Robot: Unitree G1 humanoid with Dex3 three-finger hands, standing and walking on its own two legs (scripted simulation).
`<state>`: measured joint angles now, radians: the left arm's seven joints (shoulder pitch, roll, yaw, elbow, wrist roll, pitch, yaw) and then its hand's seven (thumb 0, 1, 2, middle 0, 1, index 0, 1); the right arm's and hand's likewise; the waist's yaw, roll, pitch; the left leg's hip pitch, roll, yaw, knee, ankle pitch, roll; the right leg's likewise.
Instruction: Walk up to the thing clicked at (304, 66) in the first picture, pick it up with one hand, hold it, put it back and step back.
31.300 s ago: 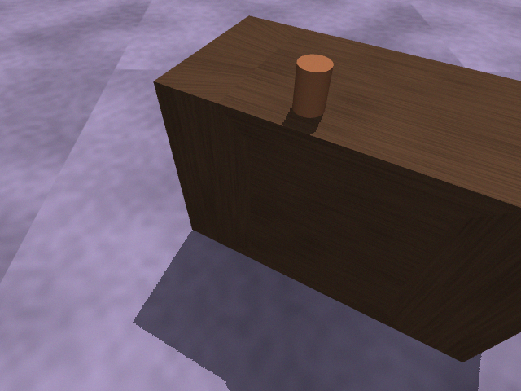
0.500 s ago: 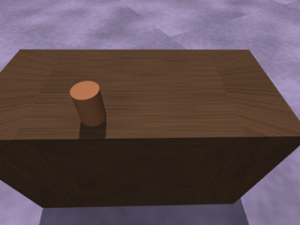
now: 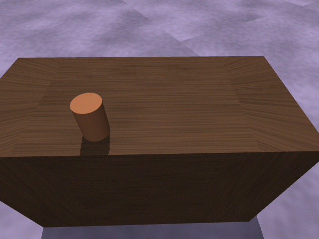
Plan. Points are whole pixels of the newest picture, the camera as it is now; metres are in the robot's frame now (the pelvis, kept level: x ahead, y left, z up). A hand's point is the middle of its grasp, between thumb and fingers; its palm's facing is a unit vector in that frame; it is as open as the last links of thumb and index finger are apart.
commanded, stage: home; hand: left
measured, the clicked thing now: (91, 117) +0.46 +0.23 +0.03
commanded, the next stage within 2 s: stand in 0.38 s
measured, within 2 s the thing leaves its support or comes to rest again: neither
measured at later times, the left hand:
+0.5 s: hand out of the picture +0.07 +0.25 -0.16, palm faces -0.05 -0.93 -0.35, open 17.5 cm
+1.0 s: hand out of the picture +0.07 +0.25 -0.16, palm faces -0.04 -0.94 -0.35, open 8.3 cm
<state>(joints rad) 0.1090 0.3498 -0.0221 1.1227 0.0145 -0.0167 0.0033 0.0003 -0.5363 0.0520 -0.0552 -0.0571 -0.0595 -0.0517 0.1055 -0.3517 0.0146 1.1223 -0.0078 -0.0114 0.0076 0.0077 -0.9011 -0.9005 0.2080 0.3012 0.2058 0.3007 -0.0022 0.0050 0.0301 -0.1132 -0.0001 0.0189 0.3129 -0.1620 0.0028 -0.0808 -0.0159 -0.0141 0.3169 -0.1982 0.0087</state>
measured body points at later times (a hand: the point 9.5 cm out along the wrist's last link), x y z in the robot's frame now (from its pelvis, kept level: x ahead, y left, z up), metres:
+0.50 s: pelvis +0.00 +0.00 +0.00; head +0.01 +0.00 +0.45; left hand +0.07 +0.30 -0.13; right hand +0.06 -0.30 -0.14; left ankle +0.01 +0.12 -0.75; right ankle -0.01 -0.12 -0.75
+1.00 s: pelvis +0.00 +0.00 +0.00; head +0.01 +0.00 +0.45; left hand +0.07 +0.30 -0.13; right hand +0.07 -0.30 -0.13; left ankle +0.01 +0.12 -0.75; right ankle -0.01 -0.12 -0.75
